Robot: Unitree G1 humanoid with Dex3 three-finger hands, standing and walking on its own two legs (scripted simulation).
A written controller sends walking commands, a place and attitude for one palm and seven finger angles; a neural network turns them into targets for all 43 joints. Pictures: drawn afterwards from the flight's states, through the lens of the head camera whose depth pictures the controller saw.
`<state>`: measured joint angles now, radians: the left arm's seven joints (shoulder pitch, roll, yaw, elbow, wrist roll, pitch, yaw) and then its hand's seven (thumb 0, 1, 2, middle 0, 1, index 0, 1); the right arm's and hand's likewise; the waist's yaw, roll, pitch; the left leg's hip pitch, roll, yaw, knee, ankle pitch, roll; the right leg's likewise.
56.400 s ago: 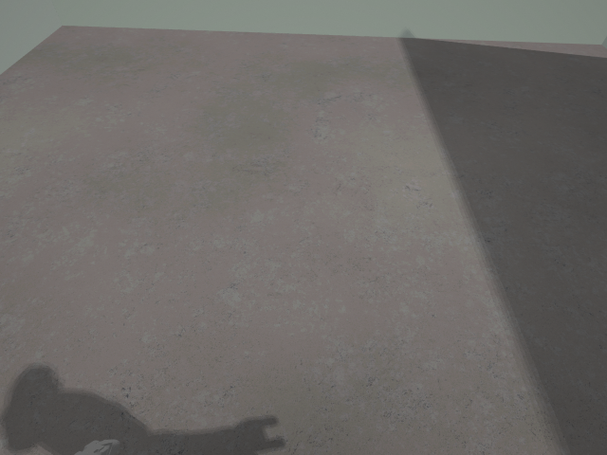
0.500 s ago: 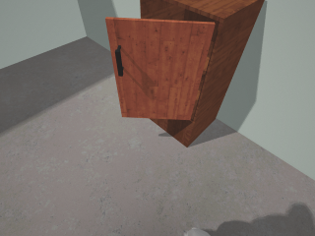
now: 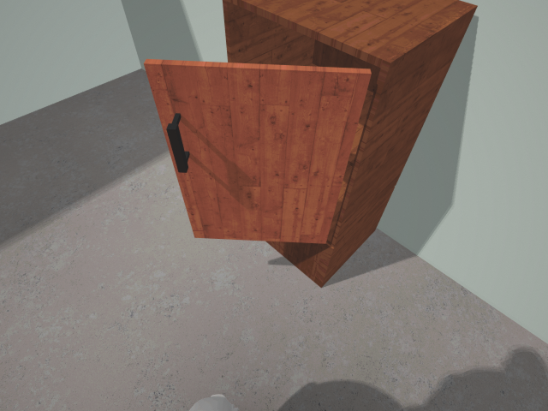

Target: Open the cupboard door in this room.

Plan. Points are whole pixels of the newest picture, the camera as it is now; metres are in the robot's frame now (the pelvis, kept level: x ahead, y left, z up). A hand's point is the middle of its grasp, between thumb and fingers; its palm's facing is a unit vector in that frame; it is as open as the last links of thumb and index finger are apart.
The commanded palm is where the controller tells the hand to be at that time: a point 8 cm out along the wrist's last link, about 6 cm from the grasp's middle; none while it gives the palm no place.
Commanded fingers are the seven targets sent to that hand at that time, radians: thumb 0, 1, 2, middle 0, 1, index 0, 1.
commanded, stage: come to a stop and stand still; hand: left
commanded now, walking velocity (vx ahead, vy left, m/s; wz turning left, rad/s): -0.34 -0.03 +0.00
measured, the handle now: (180, 143) +0.63 +0.25 -0.02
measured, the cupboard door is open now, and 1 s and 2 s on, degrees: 42 42 42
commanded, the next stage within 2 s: look again from close up in 1.02 s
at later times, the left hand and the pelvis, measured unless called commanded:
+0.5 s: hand out of the picture +0.06 +0.18 -0.18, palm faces +0.03 -0.96 -0.27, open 7.4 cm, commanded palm none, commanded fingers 0.00 0.90 0.90 -0.20 -0.30 -0.20 -0.30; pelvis +0.01 -0.02 -0.02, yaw -1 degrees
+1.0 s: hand out of the picture +0.03 +0.16 -0.18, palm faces +0.04 -0.98 -0.17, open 7.4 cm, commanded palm none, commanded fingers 0.00 0.90 0.90 -0.20 -0.30 -0.20 -0.30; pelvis +0.01 -0.01 +0.00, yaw -1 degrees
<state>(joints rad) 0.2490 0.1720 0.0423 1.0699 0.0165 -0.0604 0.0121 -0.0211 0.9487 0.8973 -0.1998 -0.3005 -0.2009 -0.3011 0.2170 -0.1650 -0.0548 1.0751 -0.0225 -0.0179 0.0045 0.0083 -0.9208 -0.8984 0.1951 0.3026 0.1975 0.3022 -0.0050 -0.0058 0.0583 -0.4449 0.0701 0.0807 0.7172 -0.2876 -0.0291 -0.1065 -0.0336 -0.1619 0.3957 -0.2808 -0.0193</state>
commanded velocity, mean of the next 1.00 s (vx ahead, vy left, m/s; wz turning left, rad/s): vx -0.04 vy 0.02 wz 0.00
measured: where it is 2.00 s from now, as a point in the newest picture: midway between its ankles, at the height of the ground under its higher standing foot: outside the picture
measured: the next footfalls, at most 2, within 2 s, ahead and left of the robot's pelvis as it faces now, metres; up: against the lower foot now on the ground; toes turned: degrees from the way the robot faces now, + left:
left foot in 0.06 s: +0.15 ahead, +0.12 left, +0.00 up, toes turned +5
right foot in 0.46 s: +0.04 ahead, -0.14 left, +0.00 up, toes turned -5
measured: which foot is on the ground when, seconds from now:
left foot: up 0.00-0.04, down 0.06-0.46, up 0.48-0.78, down 0.80-1.00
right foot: down 0.00-0.08, up 0.10-0.44, down 0.46-1.00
